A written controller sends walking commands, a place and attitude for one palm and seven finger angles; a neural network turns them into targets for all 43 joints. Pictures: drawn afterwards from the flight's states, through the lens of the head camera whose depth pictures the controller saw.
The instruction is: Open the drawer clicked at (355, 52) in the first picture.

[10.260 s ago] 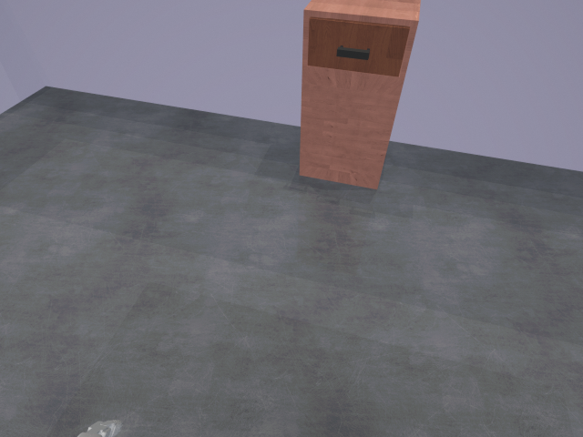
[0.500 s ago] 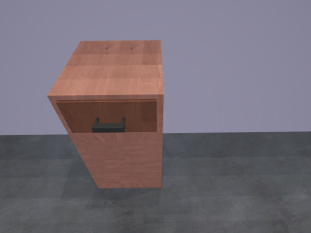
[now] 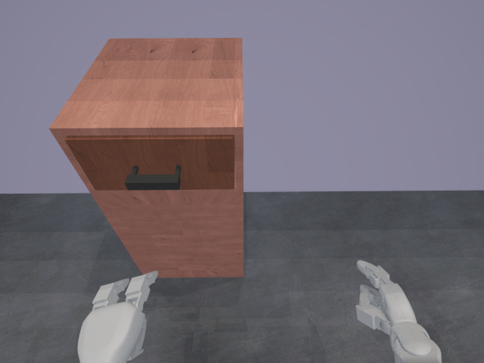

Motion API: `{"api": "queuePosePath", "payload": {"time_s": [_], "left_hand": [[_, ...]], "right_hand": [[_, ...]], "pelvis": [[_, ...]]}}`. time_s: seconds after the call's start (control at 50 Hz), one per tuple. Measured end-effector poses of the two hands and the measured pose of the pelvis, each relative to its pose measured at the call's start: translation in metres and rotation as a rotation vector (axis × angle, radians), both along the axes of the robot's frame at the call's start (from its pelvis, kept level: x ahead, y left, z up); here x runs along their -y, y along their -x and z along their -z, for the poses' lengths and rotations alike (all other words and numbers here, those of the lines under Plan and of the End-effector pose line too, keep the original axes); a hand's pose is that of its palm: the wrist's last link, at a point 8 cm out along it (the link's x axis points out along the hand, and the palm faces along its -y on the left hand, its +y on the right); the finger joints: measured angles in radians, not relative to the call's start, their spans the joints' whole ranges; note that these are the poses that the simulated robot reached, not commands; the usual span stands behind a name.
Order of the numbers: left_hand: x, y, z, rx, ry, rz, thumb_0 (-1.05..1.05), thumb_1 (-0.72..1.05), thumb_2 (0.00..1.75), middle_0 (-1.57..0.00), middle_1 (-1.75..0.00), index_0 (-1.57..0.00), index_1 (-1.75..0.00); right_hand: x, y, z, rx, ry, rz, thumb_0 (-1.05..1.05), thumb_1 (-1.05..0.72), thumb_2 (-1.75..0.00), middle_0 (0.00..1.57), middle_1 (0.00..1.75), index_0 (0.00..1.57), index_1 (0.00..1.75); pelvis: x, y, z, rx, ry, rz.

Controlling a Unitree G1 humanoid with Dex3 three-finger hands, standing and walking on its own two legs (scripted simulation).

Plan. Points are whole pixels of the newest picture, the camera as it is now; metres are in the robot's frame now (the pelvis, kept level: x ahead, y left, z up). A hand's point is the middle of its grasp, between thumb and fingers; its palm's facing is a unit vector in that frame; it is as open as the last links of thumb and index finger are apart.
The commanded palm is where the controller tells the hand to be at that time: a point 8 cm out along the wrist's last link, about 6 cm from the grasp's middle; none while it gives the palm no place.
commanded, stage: raise the hand with hooked fingers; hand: left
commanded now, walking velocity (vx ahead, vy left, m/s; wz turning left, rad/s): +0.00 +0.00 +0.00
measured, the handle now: (155, 175) +0.51 +0.27 -0.05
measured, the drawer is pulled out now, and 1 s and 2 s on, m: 0.01 0.01 0.01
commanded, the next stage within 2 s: move the hooked fingers above the handle in 1.48 s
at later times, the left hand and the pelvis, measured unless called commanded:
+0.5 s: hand (138, 274) +0.24 +0.20 +0.01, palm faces -0.10 -0.10 -0.99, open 11.5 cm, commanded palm +0.23 +0.22 +0.08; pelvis +0.02 -0.04 +0.01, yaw -2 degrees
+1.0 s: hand (122, 211) +0.31 +0.23 +0.09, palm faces +0.11 -0.07 -0.99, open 13.7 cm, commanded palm +0.28 +0.24 +0.15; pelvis +0.00 +0.01 +0.02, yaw -2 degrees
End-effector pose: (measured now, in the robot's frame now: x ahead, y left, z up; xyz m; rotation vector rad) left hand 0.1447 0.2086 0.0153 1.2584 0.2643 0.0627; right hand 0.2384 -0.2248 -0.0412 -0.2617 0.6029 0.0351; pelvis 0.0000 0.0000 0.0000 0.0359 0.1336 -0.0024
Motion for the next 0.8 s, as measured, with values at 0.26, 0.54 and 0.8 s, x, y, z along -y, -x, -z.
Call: {"api": "queuePosePath", "payload": {"time_s": [0.26, 0.54, 0.8], "left_hand": [[-0.029, -0.028, -0.045, 0.228, -0.289, -0.09, 0.01, 0.29, 0.64, -0.27, -0.69, -0.27, -0.68], [0.006, -0.088, -0.059, 0.056, -0.21, 0.102, 0.0, -0.02, 0.51, -0.28, -0.9, -0.29, -0.89], [-0.011, -0.123, -0.098, 0.225, -0.22, -0.021, 0.0, -0.32, 0.38, -0.3, -1.09, -0.31, -1.09]], "right_hand": [[-0.029, -0.034, 0.046, -0.07, -0.062, -0.138, 0.01, -0.91, -0.9, 0.2, 0.3, 0.2, 0.3], [0.056, 0.063, 0.062, -0.296, 0.003, 0.168, 0.02, -0.91, -0.9, 0.2, 0.3, 0.2, 0.3], [0.042, 0.054, 0.047, -0.197, -0.042, 0.254, 0.02, -0.91, -0.9, 0.19, 0.3, 0.19, 0.3]], "pelvis": [[0.034, -0.006, 0.02, -0.032, 0.008, -0.093], [0.035, -0.02, -0.006, -0.014, -0.013, 0.046], [0.009, -0.012, -0.011, 0.022, 0.002, 0.046]]}}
